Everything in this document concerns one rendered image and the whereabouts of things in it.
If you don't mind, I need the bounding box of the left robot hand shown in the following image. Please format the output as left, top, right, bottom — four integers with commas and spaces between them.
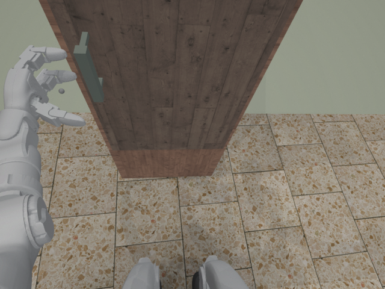
4, 45, 86, 127

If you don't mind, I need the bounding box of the robot left shin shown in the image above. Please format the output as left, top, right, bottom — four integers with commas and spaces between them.
138, 258, 152, 264

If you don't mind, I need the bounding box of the robot right shin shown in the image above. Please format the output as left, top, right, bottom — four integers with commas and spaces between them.
199, 255, 218, 289

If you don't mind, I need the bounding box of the cupboard door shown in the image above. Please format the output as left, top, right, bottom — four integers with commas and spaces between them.
47, 0, 298, 151

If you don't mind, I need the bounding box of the robot left forearm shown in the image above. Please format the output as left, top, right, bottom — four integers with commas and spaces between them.
0, 108, 43, 201

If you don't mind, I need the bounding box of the robot shin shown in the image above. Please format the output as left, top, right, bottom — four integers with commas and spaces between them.
199, 255, 218, 289
138, 258, 152, 264

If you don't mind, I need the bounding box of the handle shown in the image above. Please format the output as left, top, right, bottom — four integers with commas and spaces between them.
73, 32, 104, 102

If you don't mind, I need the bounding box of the robot left upper arm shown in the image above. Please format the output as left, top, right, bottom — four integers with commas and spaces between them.
0, 194, 54, 289

